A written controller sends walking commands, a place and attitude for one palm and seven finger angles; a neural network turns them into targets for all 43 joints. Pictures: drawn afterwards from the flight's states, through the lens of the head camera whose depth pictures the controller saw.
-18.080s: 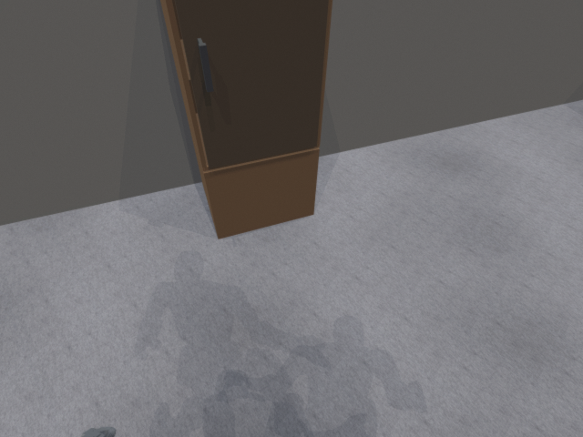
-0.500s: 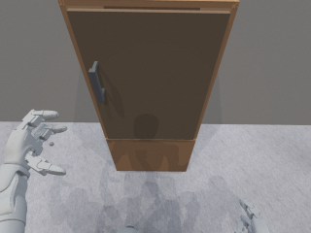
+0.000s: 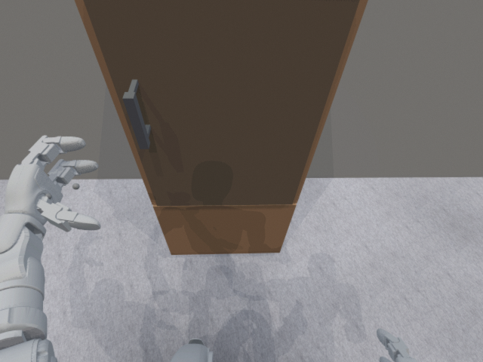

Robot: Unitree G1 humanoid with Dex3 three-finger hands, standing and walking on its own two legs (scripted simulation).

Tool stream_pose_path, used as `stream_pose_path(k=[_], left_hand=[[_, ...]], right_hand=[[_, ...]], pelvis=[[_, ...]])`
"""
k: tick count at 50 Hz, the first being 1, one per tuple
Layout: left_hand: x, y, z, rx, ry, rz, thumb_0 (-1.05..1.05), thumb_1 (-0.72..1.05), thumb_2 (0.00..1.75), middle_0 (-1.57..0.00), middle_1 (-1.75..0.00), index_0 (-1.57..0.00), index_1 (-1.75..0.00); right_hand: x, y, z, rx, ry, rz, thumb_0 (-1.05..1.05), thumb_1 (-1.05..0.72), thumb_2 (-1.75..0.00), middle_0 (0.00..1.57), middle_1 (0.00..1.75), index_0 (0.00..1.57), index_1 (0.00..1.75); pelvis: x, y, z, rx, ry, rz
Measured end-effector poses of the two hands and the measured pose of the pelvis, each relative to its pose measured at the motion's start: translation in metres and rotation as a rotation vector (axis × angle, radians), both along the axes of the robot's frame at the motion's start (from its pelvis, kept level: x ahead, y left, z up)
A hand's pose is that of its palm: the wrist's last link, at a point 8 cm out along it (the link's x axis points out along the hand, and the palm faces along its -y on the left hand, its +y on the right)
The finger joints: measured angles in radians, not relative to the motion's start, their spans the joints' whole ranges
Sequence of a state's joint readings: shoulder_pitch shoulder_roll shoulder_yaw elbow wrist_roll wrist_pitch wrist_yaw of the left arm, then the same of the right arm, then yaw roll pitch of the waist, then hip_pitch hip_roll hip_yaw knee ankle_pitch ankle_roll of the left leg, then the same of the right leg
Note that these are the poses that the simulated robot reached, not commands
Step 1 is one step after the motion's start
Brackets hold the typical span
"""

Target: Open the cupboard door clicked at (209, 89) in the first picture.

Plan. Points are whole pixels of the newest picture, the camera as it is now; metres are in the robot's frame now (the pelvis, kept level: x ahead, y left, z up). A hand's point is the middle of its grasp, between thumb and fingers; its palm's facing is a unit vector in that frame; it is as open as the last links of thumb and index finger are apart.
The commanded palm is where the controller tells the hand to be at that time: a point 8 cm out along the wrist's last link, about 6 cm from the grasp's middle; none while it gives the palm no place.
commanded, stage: move the hooked fingers beside the handle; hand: left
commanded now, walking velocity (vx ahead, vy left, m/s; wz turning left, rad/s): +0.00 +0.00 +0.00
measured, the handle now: (139, 115) +0.54 +0.23 +0.08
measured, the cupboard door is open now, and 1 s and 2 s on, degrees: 0 0 0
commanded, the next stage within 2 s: slide the fingers in behind the handle in 1.86 s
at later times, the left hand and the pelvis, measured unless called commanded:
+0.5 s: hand (90, 156) +0.42 +0.28 +0.09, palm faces +0.10 -0.99 +0.02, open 14.0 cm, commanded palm +0.40 +0.33 +0.09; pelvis +0.00 +0.00 -0.01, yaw -1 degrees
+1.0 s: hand (97, 135) +0.47 +0.29 +0.09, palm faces +0.09 -1.00 +0.03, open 14.0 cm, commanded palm +0.46 +0.34 +0.08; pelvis +0.01 +0.00 -0.02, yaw -2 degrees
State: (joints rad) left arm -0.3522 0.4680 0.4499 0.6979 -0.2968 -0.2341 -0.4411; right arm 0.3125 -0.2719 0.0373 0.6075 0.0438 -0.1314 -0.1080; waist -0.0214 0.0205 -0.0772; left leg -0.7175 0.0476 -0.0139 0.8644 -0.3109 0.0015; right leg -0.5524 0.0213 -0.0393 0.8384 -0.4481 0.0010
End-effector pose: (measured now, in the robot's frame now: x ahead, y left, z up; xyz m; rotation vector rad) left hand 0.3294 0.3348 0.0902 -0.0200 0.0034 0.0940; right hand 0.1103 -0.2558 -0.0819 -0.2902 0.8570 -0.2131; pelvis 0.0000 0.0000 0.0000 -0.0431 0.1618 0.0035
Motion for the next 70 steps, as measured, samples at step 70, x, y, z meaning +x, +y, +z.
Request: stream_pose_path(k=[70], left_hand=[[0.131, 0.02, -0.013, -0.007, 0.002, -0.003, -0.01, -0.5, 0.3, -0.3, -1.2, -0.3, -1.2]], right_hand=[[-0.102, 0.0, -0.022, -0.042, 0.434, -0.203, 0.01, -0.91, -0.89, 0.2, 0.3, 0.2, 0.3]], pelvis=[[0.013, 0.014, -0.02, -0.035, 0.172, -0.041]])
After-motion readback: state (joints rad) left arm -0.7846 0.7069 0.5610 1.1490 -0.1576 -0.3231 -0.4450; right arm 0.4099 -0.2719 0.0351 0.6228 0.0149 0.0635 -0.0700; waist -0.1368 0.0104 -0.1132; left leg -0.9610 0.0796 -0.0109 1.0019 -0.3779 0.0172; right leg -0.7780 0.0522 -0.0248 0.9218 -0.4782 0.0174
